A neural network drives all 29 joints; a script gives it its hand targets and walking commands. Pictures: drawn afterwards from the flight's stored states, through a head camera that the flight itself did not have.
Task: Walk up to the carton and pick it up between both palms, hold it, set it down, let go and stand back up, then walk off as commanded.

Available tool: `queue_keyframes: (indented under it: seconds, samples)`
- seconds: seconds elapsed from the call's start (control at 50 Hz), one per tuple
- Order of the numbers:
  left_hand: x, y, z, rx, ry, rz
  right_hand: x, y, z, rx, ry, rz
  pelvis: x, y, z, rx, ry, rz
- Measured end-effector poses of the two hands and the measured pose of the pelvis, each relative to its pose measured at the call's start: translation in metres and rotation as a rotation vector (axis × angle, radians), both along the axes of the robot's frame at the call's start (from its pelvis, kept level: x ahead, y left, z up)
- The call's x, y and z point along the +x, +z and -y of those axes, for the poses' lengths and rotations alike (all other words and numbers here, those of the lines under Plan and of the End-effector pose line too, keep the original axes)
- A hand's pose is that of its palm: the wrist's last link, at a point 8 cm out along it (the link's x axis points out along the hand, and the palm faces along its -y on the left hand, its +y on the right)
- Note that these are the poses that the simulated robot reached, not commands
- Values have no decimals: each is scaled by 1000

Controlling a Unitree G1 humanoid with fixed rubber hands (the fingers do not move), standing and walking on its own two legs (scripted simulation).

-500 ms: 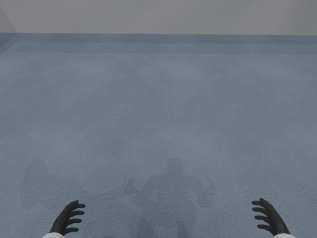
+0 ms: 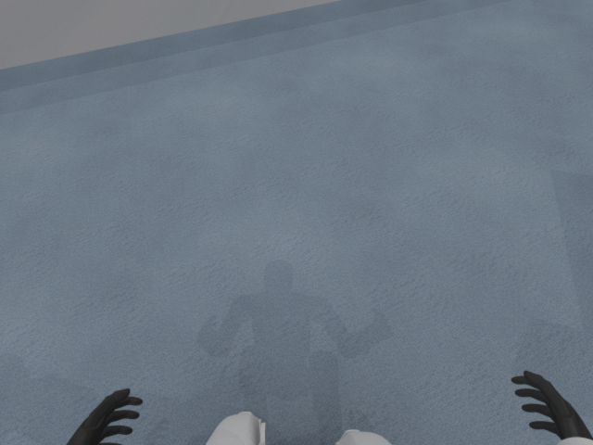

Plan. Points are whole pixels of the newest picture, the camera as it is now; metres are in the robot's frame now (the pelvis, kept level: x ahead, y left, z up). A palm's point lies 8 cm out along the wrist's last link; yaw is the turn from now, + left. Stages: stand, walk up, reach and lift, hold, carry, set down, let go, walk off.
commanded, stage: walk up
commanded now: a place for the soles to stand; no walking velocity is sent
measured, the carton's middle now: out of the picture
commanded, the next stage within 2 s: none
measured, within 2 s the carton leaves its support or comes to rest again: neither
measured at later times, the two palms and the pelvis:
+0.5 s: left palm (179, 385) +0.20 +0.18 -0.05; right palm out of the picture -0.01 -0.43 -0.07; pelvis -0.02 -0.06 -0.01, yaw -20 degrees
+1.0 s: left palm (215, 351) +0.25 +0.14 -0.07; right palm out of the picture -0.03 -0.42 -0.02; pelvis +0.01 -0.06 +0.01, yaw -29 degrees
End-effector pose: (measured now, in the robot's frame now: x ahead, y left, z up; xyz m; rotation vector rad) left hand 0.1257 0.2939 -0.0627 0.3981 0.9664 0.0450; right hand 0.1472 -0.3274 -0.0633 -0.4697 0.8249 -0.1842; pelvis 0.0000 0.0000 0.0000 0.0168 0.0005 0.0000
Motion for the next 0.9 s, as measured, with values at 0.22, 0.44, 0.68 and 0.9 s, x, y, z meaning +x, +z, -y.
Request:
queue_keyframes:
  seconds: [0.22, 0.44, 0.68, 0.9]
  samples:
    - [14, -13, 22, -68, -63, 18, -36, 21, 16, -65, -79, 7, -5, 2, 4, -32, -67, 6]
    - [68, 8, 92, -10, -333, 57, -130, 10, 84, -37, -346, 90, -18, -6, 43, 39, -307, 10]
    - [85, 15, 142, 10, -405, 57, -175, 9, 114, 9, -432, 45, -23, 1, 76, 8, -399, 4]
    - [97, -14, 130, -48, -421, -24, -161, 26, 92, -56, -429, 15, 2, 2, 60, -39, -430, -32]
